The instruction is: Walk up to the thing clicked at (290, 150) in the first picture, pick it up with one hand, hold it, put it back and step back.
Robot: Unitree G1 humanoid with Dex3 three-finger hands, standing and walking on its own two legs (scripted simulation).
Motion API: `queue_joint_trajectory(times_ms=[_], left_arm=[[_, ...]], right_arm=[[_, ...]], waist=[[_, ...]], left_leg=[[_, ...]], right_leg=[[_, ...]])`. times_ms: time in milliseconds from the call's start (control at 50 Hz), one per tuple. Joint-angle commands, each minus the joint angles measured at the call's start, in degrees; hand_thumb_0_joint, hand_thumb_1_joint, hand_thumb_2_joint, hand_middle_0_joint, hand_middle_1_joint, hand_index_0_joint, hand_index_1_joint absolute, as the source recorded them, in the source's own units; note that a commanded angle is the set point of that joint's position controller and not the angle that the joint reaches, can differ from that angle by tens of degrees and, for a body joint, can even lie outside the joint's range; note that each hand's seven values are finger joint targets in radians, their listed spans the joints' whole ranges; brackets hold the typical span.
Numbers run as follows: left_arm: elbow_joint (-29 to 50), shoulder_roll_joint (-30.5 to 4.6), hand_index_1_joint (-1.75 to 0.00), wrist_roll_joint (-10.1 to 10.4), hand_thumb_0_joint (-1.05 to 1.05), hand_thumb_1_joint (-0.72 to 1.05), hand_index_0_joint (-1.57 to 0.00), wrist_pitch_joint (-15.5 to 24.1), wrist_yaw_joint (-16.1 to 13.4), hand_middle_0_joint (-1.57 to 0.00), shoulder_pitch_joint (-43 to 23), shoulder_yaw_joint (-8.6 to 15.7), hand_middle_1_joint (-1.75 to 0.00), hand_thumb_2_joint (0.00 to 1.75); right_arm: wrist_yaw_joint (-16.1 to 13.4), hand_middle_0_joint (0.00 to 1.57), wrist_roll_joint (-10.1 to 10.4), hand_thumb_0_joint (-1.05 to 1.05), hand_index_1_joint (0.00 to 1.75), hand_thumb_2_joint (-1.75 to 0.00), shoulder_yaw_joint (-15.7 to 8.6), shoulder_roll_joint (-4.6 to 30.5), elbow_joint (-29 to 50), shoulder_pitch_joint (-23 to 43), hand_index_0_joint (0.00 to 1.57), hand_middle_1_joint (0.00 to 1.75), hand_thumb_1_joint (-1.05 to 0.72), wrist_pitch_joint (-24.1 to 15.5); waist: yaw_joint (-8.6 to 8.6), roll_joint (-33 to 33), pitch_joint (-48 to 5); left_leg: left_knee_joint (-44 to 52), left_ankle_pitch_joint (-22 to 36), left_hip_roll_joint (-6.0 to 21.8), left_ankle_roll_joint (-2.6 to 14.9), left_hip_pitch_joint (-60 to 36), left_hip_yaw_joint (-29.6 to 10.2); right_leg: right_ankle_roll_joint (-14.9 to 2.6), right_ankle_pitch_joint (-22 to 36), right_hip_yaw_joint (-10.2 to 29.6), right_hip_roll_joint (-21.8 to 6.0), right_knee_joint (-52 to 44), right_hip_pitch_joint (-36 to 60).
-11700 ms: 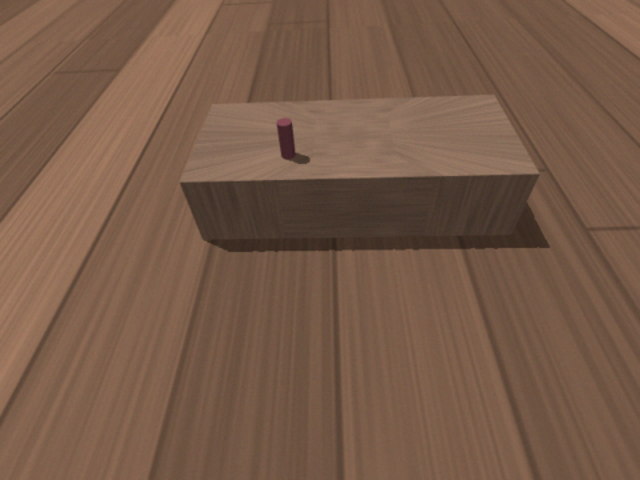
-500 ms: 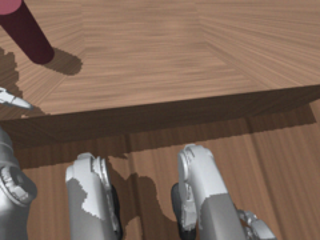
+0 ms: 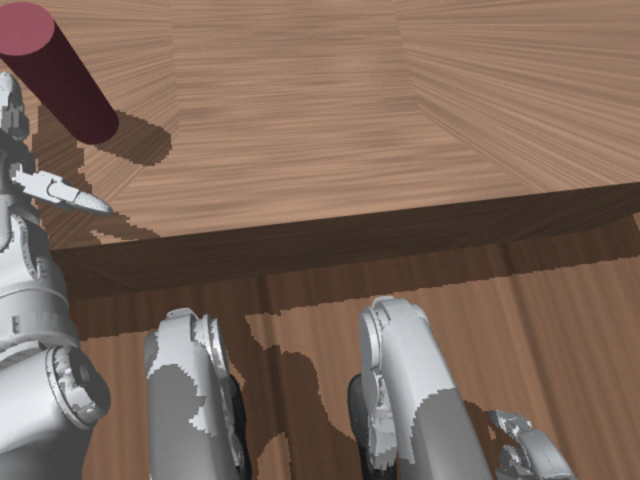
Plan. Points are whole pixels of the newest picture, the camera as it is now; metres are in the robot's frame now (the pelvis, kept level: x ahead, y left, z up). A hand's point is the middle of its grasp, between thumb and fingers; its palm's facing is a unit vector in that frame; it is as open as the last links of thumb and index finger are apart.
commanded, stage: close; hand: left
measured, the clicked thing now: (63, 84) +0.55 +0.29 +0.01
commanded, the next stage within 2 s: settle in 0.90 s
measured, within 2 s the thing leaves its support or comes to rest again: leaves its support in 1.34 s
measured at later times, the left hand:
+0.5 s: hand (56, 122) +0.50 +0.29 +0.01, palm faces +0.26 -0.96 +0.00, open 14.6 cm
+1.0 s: hand (42, 97) +0.52 +0.30 +0.03, palm faces +0.26 -0.97 +0.00, open 9.1 cm
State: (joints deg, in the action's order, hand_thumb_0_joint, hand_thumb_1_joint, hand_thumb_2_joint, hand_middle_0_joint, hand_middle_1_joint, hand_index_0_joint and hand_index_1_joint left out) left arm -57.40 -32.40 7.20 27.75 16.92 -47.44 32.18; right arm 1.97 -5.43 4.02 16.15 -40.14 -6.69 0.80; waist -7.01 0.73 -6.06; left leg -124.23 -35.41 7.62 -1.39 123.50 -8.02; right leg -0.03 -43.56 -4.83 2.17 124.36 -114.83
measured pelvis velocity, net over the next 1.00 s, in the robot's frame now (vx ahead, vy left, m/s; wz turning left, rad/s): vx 0.00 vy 0.00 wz -0.01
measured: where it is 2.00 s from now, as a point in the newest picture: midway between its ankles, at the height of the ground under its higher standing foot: (304, 452)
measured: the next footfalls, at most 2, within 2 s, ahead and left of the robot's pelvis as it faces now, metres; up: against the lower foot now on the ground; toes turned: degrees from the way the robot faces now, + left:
none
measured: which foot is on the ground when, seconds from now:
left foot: down 0.00-1.00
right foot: down 0.00-1.00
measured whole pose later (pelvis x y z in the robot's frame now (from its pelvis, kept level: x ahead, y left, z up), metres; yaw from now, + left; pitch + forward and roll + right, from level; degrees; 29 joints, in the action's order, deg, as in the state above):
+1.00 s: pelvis +0.00 +0.00 +0.01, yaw -1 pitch +34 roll -7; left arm -61.3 -37.3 5.1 25.4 13.1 -54.5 32.3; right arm 2.1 -5.2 4.7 15.9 -38.6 -10.0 3.3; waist -9.3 0.3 -5.0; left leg -123.3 -35.0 7.7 -1.0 123.0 -8.0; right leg 0.3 -42.7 -4.8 2.5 122.9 -114.3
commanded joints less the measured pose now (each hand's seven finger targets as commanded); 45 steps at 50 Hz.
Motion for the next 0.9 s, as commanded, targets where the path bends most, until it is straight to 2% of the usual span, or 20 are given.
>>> queue_joint_trajectory(times_ms=[0, 20, 60, 100, 140, 200, 220, 260, 320, 420, 440, 500, 560, 580, 620, 640, 740, 780, 840, 880], left_arm=[[13.3, -14.2, -0.01, 0.9, 0.0, -0.6, -0.06, 4.0, -0.7, -0.06, -18.7, 0.2, -0.02, 0.0], [13.3, -13.5, -0.01, 0.8, 0.0, -0.59, -0.06, 3.8, -0.8, -0.06, -19.0, -0.3, -0.02, 0.0], [15.1, -16.0, -0.01, 0.6, 0.0, -0.61, -0.06, 3.9, -1.3, -0.06, -19.3, 0.9, -0.02, 0.0], [14.6, -14.4, -0.01, 0.8, 0.0, -0.61, -0.09, 3.7, -1.6, -0.1, -19.2, 0.5, 0.0, 0.0], [10.9, -12.9, -0.16, 1.0, 0.0, -0.48, -0.25, 3.4, -1.7, -0.26, -17.2, 0.1, -0.16, 0.08], [13.1, -16.5, -0.25, 0.3, 0.0, -0.45, -0.36, 4.0, -2.6, -0.36, -19.8, 1.8, -0.25, 0.15], [12.2, -16.1, -0.27, 0.1, 0.0, -0.44, -0.39, 3.8, -2.7, -0.39, -19.4, 1.7, -0.27, 0.16], [12.7, -14.4, -0.29, 0.2, 0.0, -0.43, -0.4, 4.1, -2.7, -0.4, -21.3, 0.1, -0.3, 0.19], [10.6, -16.3, -0.32, -0.4, 0.0, -0.37, -0.45, 3.8, -3.5, -0.45, -21.3, 1.1, -0.32, 0.21], [11.2, -17.6, -0.44, -0.8, 0.0, -0.31, -0.57, 3.5, -4.0, -0.57, -22.7, 1.5, -0.44, 0.31], [10.4, -17.2, -0.47, -0.8, 0.0, -0.32, -0.6, 3.4, -4.0, -0.6, -23.2, 1.1, -0.47, 0.33], [10.8, -18.5, -0.53, -0.7, 0.0, -0.25, -0.67, 3.4, -4.3, -0.67, -23.9, 1.8, -0.53, 0.39], [9.2, -18.2, -0.6, -0.9, 0.0, -0.21, -0.74, 3.1, -4.1, -0.74, -23.5, 1.4, -0.6, 0.44], [9.9, -19.2, -0.64, -0.8, 0.0, -0.2, -0.78, 3.1, -4.1, -0.77, -24.3, 2.0, -0.64, 0.48], [9.0, -19.0, -0.7, -1.4, 0.0, -0.15, -0.84, 2.9, -4.0, -0.84, -24.2, 1.3, -0.71, 0.53], [7.3, -17.5, -0.72, -1.3, 0.0, -0.13, -0.87, 2.6, -3.9, -0.87, -23.6, 0.7, -0.73, 0.55], [7.6, -18.6, -0.85, -1.3, 0.0, -0.07, -1.0, 2.0, -3.4, -1.0, -24.4, 0.5, -0.85, 0.66], [6.4, -17.4, -0.92, -1.5, 0.0, -0.02, -1.07, 1.5, -3.0, -1.06, -24.9, -0.8, -0.92, 0.72], [5.4, -17.8, -1.02, -2.0, 0.0, 0.08, -1.16, 1.0, -3.3, -1.15, -23.9, -0.4, -1.02, 0.82], [7.9, -18.3, -1.14, -1.5, 0.0, 0.15, -1.26, 1.2, -3.3, -1.25, -25.0, 0.4, -1.14, 0.94]], right_arm=[[-1.0, 0.2, 0.1, 0.0, 0.3, -0.91, -4.0, 11.4, 1.5, -9.8, 0.2, 0.3, -0.94, 0.2], [-0.9, 0.2, 0.2, 0.0, 0.3, -0.91, -4.1, 11.2, 1.7, -9.8, 0.2, 0.3, -0.94, 0.2], [-0.9, 0.2, 0.2, 0.0, 0.3, -0.91, -4.1, 11.3, 1.8, -9.6, 0.2, 0.3, -0.94, 0.5], [-0.8, 0.2, 0.2, 0.0, 0.3, -0.9, -4.0, 10.9, 2.1, -9.7, 0.2, 0.3, -0.93, 0.7], [-0.8, 0.2, 0.2, 0.0, 0.3, -0.9, -3.9, 10.9, 1.9, -9.7, 0.2, 0.3, -0.92, 0.8], [-0.8, 0.2, 0.1, 0.0, 0.3, -0.9, -3.7, 10.8, 2.5, -9.4, 0.2, 0.3, -0.92, 1.1], [-0.7, 0.2, 0.0, 0.0, 0.3, -0.9, -3.7, 10.9, 2.4, -9.9, 0.2, 0.3, -0.92, 1.2], [-0.7, 0.2, -0.1, 0.0, 0.3, -0.9, -3.5, 10.8, 3.0, -9.6, 0.2, 0.3, -0.92, 1.3], [-0.8, 0.2, -0.1, 0.0, 0.3, -0.9, -3.4, 11.0, 2.5, -10.1, 0.2, 0.3, -0.92, 1.5], [-0.9, 0.2, 0.0, 0.0, 0.3, -0.9, -3.4, 11.3, 3.2, -10.2, 0.2, 0.3, -0.92, 1.9], [-0.9, 0.2, 0.0, 0.0, 0.3, -0.9, -3.3, 11.2, 3.3, -10.2, 0.2, 0.3, -0.93, 1.9], [-1.0, 0.2, 0.1, 0.0, 0.3, -0.9, -3.2, 11.1, 3.2, -10.9, 0.2, 0.3, -0.93, 2.0], [-1.1, 0.2, 0.1, 0.0, 0.3, -0.9, -3.1, 11.4, 2.8, -11.3, 0.2, 0.3, -0.92, 2.1], [-1.2, 0.2, 0.1, 0.0, 0.3, -0.9, -3.0, 11.3, 2.8, -11.9, 0.2, 0.3, -0.93, 2.1], [-1.1, 0.2, 0.1, 0.0, 0.3, -0.9, -3.0, 11.2, 2.6, -12.1, 0.2, 0.3, -0.93, 2.1], [-1.1, 0.2, 0.1, 0.0, 0.3, -0.9, -3.0, 11.4, 2.5, -12.2, 0.2, 0.3, -0.93, 2.1], [-1.1, 0.2, 0.1, 0.0, 0.3, -0.9, -3.2, 11.5, 2.8, -12.5, 0.2, 0.3, -0.92, 2.1], [-1.2, 0.2, 0.2, 0.0, 0.3, -0.9, -3.2, 11.6, 2.6, -12.6, 0.2, 0.3, -0.92, 2.1], [-1.1, 0.2, 0.4, 0.0, 0.3, -0.89, -3.5, 12.1, 2.6, -12.7, 0.2, 0.3, -0.91, 2.2], [-1.0, 0.2, 0.4, 0.0, 0.3, -0.89, -3.4, 12.1, 2.8, -13.4, 0.2, 0.3, -0.91, 2.3]], waist=[[0.22, -13.5, -39.6], [-0.17, -13.4, -39.0], [0.89, -13.4, -39.7], [0.27, -12.4, -40.3], [-0.64, -9.6, -38.2], [0.44, -11.4, -38.2], [0.18, -11.3, -39.2], [-0.81, -11.7, -38.9], [-0.71, -11.9, -37.0], [-0.48, -13.4, -37.7], [-1.33, -12.8, -37.5], [-1.03, -12.4, -37.3], [-1.78, -12.2, -36.9], [-1.73, -11.8, -37.7], [-1.83, -13.0, -37.3], [-2.31, -12.0, -36.7], [-2.24, -12.4, -37.0], [-2.91, -12.7, -35.9], [-2.28, -14.5, -34.1], [-2.14, -14.1, -35.8]], left_leg=[[11.2, 10.2, -1.8, 2.25, -36.1, 2.9], [11.5, 10.0, -1.8, 2.21, -35.7, 2.8], [11.5, 10.0, -1.8, 2.29, -35.4, 3.2], [11.3, 10.8, -1.8, 2.43, -35.0, 3.1], [10.1, 12.0, -1.7, 2.86, -33.0, 3.2], [10.8, 9.5, -1.8, 2.63, -32.4, 3.3], [10.6, 10.2, -1.7, 2.65, -33.5, 3.3], [10.5, 9.8, -1.7, 2.64, -32.6, 3.3], [10.7, 8.5, -1.7, 2.63, -32.1, 3.3], [12.2, 5.8, -1.7, 2.2, -33.3, 2.9], [11.7, 6.0, -1.7, 2.4, -32.0, 3.0], [11.7, 5.6, -1.8, 2.43, -30.8, 3.3], [11.4, 6.3, -1.7, 2.58, -31.1, 3.2], [11.0, 6.8, -1.7, 2.69, -30.5, 3.3], [11.6, 6.3, -1.7, 2.58, -31.2, 3.2], [11.5, 6.7, -1.7, 2.69, -31.4, 3.1], [11.8, 5.4, -1.6, 2.64, -30.9, 3.4], [12.2, 4.5, -1.6, 2.57, -31.7, 2.9], [13.8, 3.9, -1.4, 2.08, -33.8, 1.7], [13.3, 6.4, -1.5, 2.19, -33.8, 1.8]], right_leg=[[-1.89, 16.0, -1.5, 1.6, -15.9, 13.7], [-1.89, 15.8, -1.7, 1.6, -15.8, 13.5], [-1.89, 15.7, -1.3, 1.6, -16.2, 14.6], [-1.74, 16.6, -1.4, 1.7, -16.2, 15.7], [-1.21, 18.1, -1.1, 1.8, -16.8, 16.5], [-1.61, 15.4, -1.1, 1.8, -16.3, 15.7], [-1.61, 16.1, -1.3, 1.9, -16.4, 16.1], [-1.54, 16.2, -1.1, 1.9, -16.4, 16.2], [-1.56, 14.8, -1.2, 1.9, -16.6, 15.1], [-1.92, 12.4, -1.8, 1.9, -16.1, 13.8], [-1.79, 12.8, -1.6, 1.9, -16.6, 14.5], [-1.67, 12.4, -1.2, 1.9, -16.8, 15.2], [-1.52, 13.1, -1.4, 2.0, -17.0, 15.2], [-1.44, 13.7, -1.2, 2.0, -17.2, 16.3], [-1.61, 13.2, -1.4, 2.0, -16.9, 15.6], [-1.52, 13.7, -1.6, 2.0, -17.1, 15.2], [-1.49, 12.4, -1.0, 2.0, -18.1, 15.9], [-1.65, 11.7, -1.6, 2.1, -17.8, 14.1], [-2.13, 11.3, -2.4, 1.8, -16.5, 10.7], [-1.94, 13.6, -2.5, 1.9, -16.5, 12.9]])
